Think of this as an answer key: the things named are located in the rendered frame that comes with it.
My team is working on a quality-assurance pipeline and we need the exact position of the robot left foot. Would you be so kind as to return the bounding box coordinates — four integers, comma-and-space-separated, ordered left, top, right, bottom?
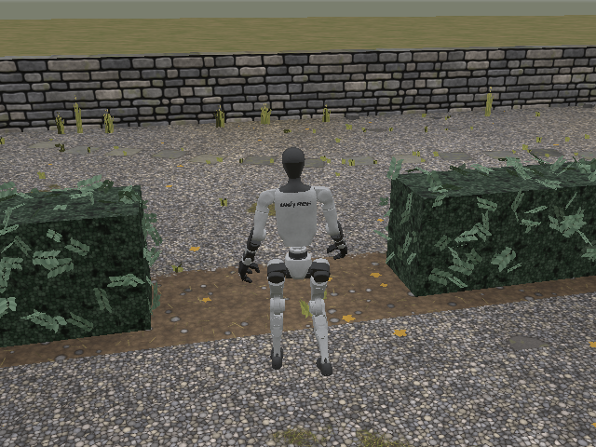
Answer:
270, 347, 283, 370

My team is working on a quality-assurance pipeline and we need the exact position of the robot right upper arm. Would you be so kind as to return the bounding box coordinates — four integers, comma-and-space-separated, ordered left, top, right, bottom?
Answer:
314, 186, 340, 236

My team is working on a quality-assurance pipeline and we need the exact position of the left robot hand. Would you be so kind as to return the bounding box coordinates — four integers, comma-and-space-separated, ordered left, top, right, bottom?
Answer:
238, 261, 260, 283

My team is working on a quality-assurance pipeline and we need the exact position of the right robot hand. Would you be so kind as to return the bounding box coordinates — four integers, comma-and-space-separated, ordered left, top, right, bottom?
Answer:
327, 244, 347, 260

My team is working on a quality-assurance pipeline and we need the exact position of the robot left upper arm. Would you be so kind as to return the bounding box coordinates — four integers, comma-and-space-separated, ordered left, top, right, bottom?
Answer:
252, 189, 276, 241

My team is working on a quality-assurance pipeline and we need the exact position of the robot right thigh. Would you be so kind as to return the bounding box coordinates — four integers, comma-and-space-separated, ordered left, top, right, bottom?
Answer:
308, 258, 331, 316

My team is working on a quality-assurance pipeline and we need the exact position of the right robot forearm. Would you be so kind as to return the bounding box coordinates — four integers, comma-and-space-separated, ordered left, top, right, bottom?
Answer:
331, 221, 346, 249

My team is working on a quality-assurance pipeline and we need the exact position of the left robot forearm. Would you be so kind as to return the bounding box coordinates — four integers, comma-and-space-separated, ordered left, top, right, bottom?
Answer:
241, 227, 261, 265

